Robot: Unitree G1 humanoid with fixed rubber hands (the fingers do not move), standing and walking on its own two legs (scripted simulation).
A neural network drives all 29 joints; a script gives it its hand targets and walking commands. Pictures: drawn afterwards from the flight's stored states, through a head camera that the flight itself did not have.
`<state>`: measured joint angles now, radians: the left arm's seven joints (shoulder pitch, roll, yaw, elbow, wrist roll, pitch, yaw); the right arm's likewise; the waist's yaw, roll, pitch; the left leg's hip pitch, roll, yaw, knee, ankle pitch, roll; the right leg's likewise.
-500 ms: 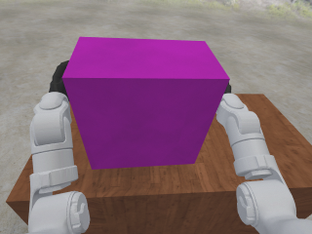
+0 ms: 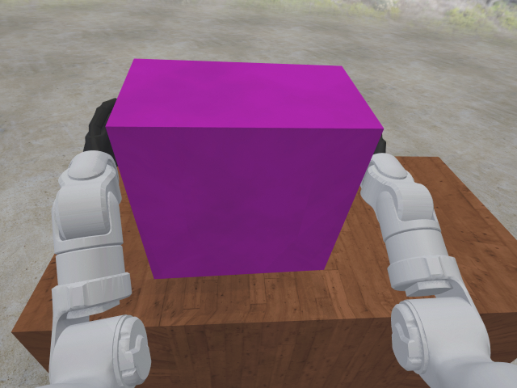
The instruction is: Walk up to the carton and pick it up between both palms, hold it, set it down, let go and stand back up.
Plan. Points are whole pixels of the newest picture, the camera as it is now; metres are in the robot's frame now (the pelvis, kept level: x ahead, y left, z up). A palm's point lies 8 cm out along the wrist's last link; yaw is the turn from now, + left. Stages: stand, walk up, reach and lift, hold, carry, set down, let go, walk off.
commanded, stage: hold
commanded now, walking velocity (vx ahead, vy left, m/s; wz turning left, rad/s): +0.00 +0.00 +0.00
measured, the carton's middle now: (242, 179) +0.37 +0.01 +0.18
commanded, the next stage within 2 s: none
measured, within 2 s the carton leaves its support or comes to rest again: neither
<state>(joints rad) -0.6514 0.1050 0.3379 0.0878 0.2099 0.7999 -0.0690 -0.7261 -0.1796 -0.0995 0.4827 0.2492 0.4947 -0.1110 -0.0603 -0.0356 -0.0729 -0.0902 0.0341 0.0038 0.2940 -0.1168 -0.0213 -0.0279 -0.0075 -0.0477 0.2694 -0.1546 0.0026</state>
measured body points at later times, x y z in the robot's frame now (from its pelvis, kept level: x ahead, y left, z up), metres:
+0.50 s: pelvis +0.00 +0.00 +0.00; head -0.06 +0.02 +0.45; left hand +0.37 +0.20 +0.23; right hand +0.38 -0.18 +0.22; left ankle +0.03 +0.13 -0.75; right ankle +0.00 -0.12 -0.75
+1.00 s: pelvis +0.00 +0.00 +0.00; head -0.06 +0.02 +0.45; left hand +0.37 +0.20 +0.23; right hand +0.37 -0.18 +0.22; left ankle +0.03 +0.13 -0.75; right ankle +0.00 -0.12 -0.75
